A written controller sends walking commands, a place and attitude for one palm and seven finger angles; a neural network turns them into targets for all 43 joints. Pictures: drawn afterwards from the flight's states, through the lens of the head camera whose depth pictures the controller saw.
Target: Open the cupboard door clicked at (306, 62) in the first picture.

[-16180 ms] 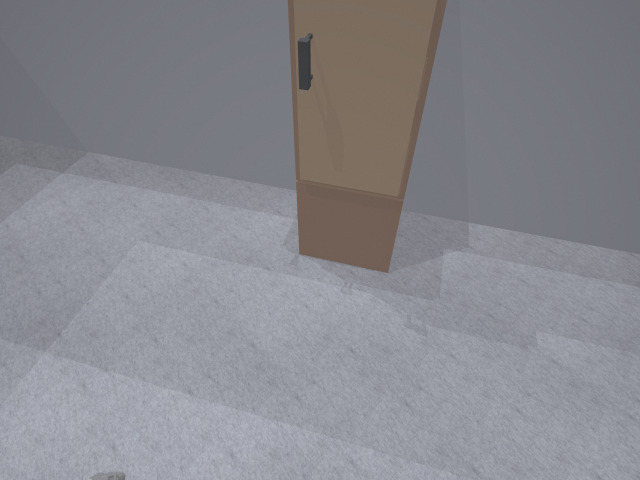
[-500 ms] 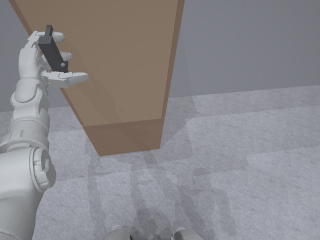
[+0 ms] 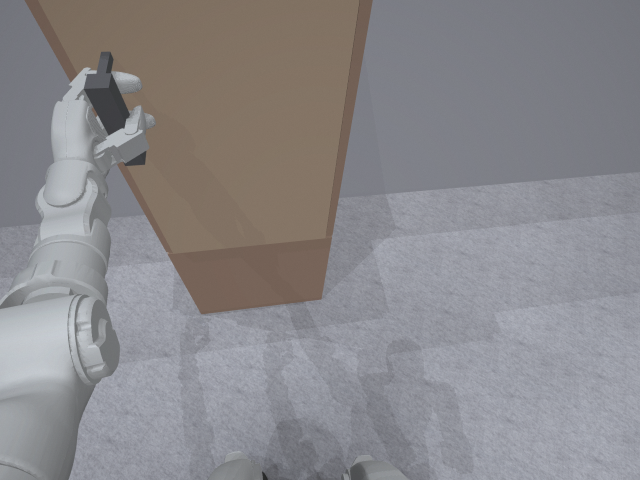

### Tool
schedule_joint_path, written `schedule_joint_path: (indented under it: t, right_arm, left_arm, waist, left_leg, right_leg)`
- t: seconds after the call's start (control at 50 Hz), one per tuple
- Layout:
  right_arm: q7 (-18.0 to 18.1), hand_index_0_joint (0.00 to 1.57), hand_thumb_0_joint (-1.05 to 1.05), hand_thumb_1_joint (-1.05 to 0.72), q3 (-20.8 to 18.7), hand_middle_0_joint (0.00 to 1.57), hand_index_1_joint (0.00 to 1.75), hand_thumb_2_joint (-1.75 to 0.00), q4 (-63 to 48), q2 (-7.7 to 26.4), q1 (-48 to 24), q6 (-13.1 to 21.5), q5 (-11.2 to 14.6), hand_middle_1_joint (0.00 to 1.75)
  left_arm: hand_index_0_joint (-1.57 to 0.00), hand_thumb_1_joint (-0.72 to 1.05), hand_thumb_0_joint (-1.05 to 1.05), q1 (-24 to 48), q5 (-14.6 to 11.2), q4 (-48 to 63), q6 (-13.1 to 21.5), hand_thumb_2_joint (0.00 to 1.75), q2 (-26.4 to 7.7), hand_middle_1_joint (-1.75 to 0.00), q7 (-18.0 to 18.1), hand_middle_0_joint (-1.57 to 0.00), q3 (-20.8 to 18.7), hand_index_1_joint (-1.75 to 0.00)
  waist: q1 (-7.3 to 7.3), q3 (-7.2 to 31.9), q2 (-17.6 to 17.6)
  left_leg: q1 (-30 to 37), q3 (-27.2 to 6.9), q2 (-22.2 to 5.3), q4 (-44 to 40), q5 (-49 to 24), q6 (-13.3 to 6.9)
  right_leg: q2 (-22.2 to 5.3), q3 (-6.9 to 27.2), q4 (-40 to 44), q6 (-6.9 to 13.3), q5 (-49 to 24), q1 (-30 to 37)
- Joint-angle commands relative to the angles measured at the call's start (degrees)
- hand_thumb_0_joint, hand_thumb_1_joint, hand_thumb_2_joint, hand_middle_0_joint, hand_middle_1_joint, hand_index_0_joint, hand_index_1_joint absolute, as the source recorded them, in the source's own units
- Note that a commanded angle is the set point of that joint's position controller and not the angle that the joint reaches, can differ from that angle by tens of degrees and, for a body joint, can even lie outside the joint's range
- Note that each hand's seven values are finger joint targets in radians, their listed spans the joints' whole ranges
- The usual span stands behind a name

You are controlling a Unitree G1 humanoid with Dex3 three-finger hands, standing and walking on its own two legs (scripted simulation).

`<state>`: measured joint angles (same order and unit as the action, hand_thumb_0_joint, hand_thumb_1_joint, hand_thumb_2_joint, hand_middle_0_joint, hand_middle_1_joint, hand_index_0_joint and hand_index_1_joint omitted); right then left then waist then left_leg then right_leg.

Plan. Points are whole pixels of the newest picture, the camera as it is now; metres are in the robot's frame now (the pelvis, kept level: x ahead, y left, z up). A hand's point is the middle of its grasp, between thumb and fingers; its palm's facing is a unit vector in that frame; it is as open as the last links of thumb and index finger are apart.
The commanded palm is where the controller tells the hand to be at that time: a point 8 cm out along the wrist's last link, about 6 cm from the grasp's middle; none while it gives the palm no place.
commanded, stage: pull the door open along its arc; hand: left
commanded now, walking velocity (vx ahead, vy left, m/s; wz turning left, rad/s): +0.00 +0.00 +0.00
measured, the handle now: (121, 110) +0.56 +0.20 +0.11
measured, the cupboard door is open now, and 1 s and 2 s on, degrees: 0 39 46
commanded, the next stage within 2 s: open thumb and fingers to let go in 1.22 s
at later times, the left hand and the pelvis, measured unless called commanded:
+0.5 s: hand (143, 167) +0.46 +0.16 +0.11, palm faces +0.03 -1.00 +0.00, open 6.2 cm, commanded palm +0.39 +0.22 +0.11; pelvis +0.02 +0.00 +0.01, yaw -2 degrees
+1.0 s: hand (239, 251) +0.34 +0.06 +0.12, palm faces +0.44 -0.90 -0.02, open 6.5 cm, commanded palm +0.27 +0.08 +0.11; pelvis +0.03 -0.03 +0.02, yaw +3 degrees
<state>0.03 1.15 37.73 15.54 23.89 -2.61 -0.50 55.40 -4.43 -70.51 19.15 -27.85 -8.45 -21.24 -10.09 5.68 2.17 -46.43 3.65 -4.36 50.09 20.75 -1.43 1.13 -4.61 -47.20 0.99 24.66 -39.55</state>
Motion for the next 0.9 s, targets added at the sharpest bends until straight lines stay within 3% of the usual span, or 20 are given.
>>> schedule_joint_path:
  t: [0.0,0.04,0.08,0.16,0.26,0.32,0.46,0.5,0.52,0.54,0.56,0.6,0.64,0.68,0.7,0.76,0.78,0.8,0.88]
  right_arm:
    - [1.0,0.2,0.0,-0.9,-3.5,0.2,0.3,-0.9,-2.6,10.6,9.4,1.0,0.1,0.3]
    - [1.1,0.2,0.0,-0.9,-3.4,0.2,0.3,-0.9,-2.6,10.6,9.2,0.9,0.2,0.3]
    - [0.9,0.2,0.0,-0.9,-3.4,0.2,0.3,-0.9,-3.2,10.4,8.9,1.1,0.4,0.3]
    - [0.7,0.2,0.0,-0.9,-3.6,0.2,0.3,-0.9,-4.5,10.1,8.2,0.7,0.5,0.3]
    - [0.3,0.2,0.0,-0.9,-4.0,0.2,0.3,-0.9,-6.5,9.6,6.7,0.1,1.0,0.3]
    - [0.1,0.2,0.0,-0.9,-4.2,0.2,0.3,-0.9,-7.9,9.2,5.0,-0.1,1.5,0.3]
    - [-0.8,0.2,0.0,-0.9,-4.4,0.2,0.3,-0.9,-11.5,7.7,-0.1,0.9,2.7,0.3]
    - [-0.9,0.2,0.0,-0.9,-4.4,0.2,0.3,-0.9,-12.5,7.5,-1.6,1.6,2.9,0.3]
    - [-1.1,0.2,0.0,-0.9,-4.3,0.2,0.3,-0.9,-12.8,6.2,-3.4,2.1,3.0,0.3]
    - [-1.4,0.2,0.0,-0.9,-4.1,0.2,0.3,-0.9,-13.0,5.3,-5.0,2.8,2.9,0.3]
    - [-1.6,0.2,0.0,-0.9,-4.0,0.2,0.3,-0.9,-12.6,5.2,-5.6,3.1,2.6,0.3]
    - [-2.2,0.2,0.0,-0.9,-4.1,0.2,0.3,-0.9,-12.6,4.9,-6.7,3.3,1.7,0.3]
    - [-2.7,0.2,0.0,-0.9,-3.9,0.2,0.3,-0.9,-13.0,4.0,-8.7,3.0,1.0,0.3]
    - [-2.9,0.2,0.0,-0.9,-3.8,0.2,0.3,-0.9,-13.3,3.5,-10.6,2.3,0.1,0.3]
    - [-2.9,0.2,0.0,-0.9,-3.7,0.2,0.3,-0.9,-13.3,3.4,-11.3,1.8,-0.3,0.3]
    - [-2.7,0.2,0.0,-0.9,-3.3,0.2,0.3,-0.9,-13.6,2.5,-14.6,0.6,-1.3,0.3]
    - [-2.6,0.2,0.0,-0.9,-3.3,0.2,0.3,-0.9,-13.5,2.3,-15.1,0.2,-1.7,0.3]
    - [-2.4,0.2,0.0,-0.9,-3.5,0.2,0.3,-0.9,-13.3,2.3,-14.9,-0.2,-2.0,0.3]
    - [-2.0,0.2,0.0,-0.9,-3.5,0.2,0.3,-0.9,-13.7,1.3,-16.8,-1.6,-2.1,0.3]
  left_arm:
    - [-0.4,0.9,0.0,29.3,-0.6,12.5,4.7,0.9,-14.6,-1.35,-0.3,-0.4,-1.4,-1.35]
    - [-0.4,0.9,0.0,29.3,-0.4,11.5,4.4,0.9,-15.1,-1.35,-0.5,-0.4,-1.3,-1.35]
    - [-0.4,0.9,0.0,24.8,-1.1,10.6,3.7,0.9,-12.6,-1.35,-1.1,-0.4,-0.5,-1.35]
    - [-0.4,0.9,0.0,20.5,-1.9,14.9,3.8,0.9,-12.8,-1.35,-1.6,-0.4,-1.2,-1.35]
    - [-0.4,0.9,0.0,11.6,-3.3,21.0,3.7,0.9,-10.7,-1.35,-1.9,-0.4,-1.4,-1.35]
    - [-0.4,0.9,0.0,2.8,-4.8,24.7,2.5,0.9,-8.0,-1.35,-2.0,-0.4,-0.7,-1.35]
    - [-0.4,0.9,0.0,-18.1,-7.8,43.6,-0.6,0.9,-0.7,-1.35,-1.2,-0.4,3.0,-1.35]
    - [-0.4,0.9,0.0,-24.6,-8.3,49.4,-1.4,0.9,1.0,-1.35,-0.4,-0.4,4.0,-1.35]
    - [-0.4,0.9,0.0,-25.7,-10.4,53.8,-2.2,0.9,3.0,-1.35,3.5,-0.4,0.8,-1.35]
    - [-0.4,0.9,0.0,-28.3,-10.8,56.7,-3.5,0.9,6.9,-1.35,8.2,-0.4,1.4,-1.35]
    - [-0.4,0.9,0.0,-29.9,-9.5,58.0,-4.6,0.9,9.5,-1.35,11.4,-0.4,3.7,-1.35]
    - [-0.4,0.9,0.0,-33.7,-6.7,62.6,-6.0,0.9,11.7,-1.35,18.3,-0.4,4.7,-1.35]
    - [-0.4,0.9,0.0,-35.9,-3.7,67.9,-7.7,0.9,17.6,-1.35,24.2,-0.4,9.7,-1.35]
    - [-0.4,0.9,0.0,-37.2,-1.0,71.2,-9.7,0.9,22.0,-1.35,29.5,-0.4,13.8,-1.35]
    - [-0.4,0.9,0.0,-37.3,0.8,72.3,-10.8,0.9,23.5,-1.35,32.3,-0.4,15.7,-1.35]
    - [-0.4,0.9,0.0,-37.1,4.8,75.2,-14.1,0.9,30.8,-1.35,39.9,-0.4,22.0,-1.35]
    - [-0.4,0.9,0.0,-37.8,6.3,75.3,-15.2,0.9,32.7,-1.35,41.4,-0.4,24.4,-1.35]
    - [-0.4,0.9,0.0,-38.5,7.7,74.8,-16.0,0.9,33.7,-1.35,42.4,-0.4,26.3,-1.35]
    - [-0.4,0.9,0.0,-39.6,11.8,77.7,-17.2,0.9,38.4,-1.35,43.1,-0.4,33.1,-1.35]
  waist:
    - [-1.24,23.1,3.6]
    - [-1.32,23.1,3.3]
    - [-0.47,22.2,2.4]
    - [1.81,25.0,4.5]
    - [4.1,26.0,2.7]
    - [5.46,24.4,0.1]
    - [8.73,21.7,-0.3]
    - [9.31,21.1,-0.9]
    - [11.71,20.8,-1.0]
    - [12.61,19.4,0.1]
    - [11.41,17.2,-1.2]
    - [11.96,16.4,-4.9]
    - [11.62,17.0,-2.6]
    - [11.25,16.1,-3.3]
    - [10.68,15.3,-5.3]
    - [10.24,14.0,-4.2]
    - [9.72,13.3,-4.2]
    - [8.93,12.0,-7.6]
    - [8.6,12.5,-5.8]
  left_leg:
    - [24.5,-6.0,2.6,-2.9,-18.0,-1.0]
    - [23.6,-5.9,2.6,-2.9,-17.3,-1.0]
    - [22.9,-5.6,2.7,-3.4,-16.1,-0.9]
    - [24.6,-5.0,2.8,-3.6,-19.4,-0.7]
    - [25.7,-3.9,3.0,-4.2,-23.2,-0.9]
    - [24.7,-3.1,3.3,-5.3,-24.3,-1.1]
    - [27.7,-1.8,3.3,-7.7,-29.6,-1.0]
    - [28.5,-1.5,3.4,-8.2,-31.5,-1.1]
    - [28.2,-1.0,3.4,-8.8,-31.5,-0.7]
    - [27.9,-0.8,3.5,-9.4,-30.9,-0.1]
    - [28.2,-1.1,3.3,-9.8,-30.3,0.1]
    - [27.9,-1.1,3.3,-10.0,-30.1,0.0]
    - [29.8,-1.0,3.2,-10.3,-31.2,0.3]
    - [30.5,-1.2,3.1,-10.4,-30.0,0.6]
    - [30.3,-1.7,3.0,-10.4,-29.0,0.5]
    - [30.7,-2.0,3.1,-10.8,-25.1,0.8]
    - [30.7,-2.0,3.1,-10.7,-24.2,0.8]
    - [30.3,-2.4,3.0,-10.6,-23.2,0.6]
    - [31.8,-2.7,3.3,-10.5,-23.2,0.7]
  right_leg:
    - [2.8,3.0,6.2,-0.6,-19.5,0.2]
    - [2.6,3.1,6.2,-0.8,-19.4,0.5]
    - [2.7,2.8,6.5,-0.6,-18.6,1.2]
    - [2.7,2.7,5.8,-0.4,-21.9,3.9]
    - [2.9,2.6,5.8,-0.4,-27.2,8.2]
    - [2.9,2.5,6.4,-0.4,-30.4,11.6]
    - [2.3,2.2,7.4,-0.5,-36.6,17.2]
    - [2.1,2.2,7.6,-0.6,-38.3,18.8]
    - [1.9,1.9,8.2,-0.8,-38.4,19.7]
    - [1.9,1.3,8.4,-0.7,-36.8,20.0]
    - [1.9,0.9,8.5,-0.8,-35.8,19.1]
    - [1.7,0.9,8.8,-0.9,-36.0,20.3]
    - [1.1,0.8,8.7,-0.8,-36.4,20.8]
    - [0.7,0.8,9.0,-0.6,-35.8,21.0]
    - [0.7,0.7,9.2,-0.6,-34.3,20.9]
    - [-0.2,0.6,10.1,-0.3,-30.8,20.3]
    - [-0.4,0.7,10.4,-0.2,-30.4,19.9]
    - [-0.4,0.8,11.2,-0.3,-30.0,19.9]
    - [-1.4,1.5,11.3,-0.1,-32.6,20.6]
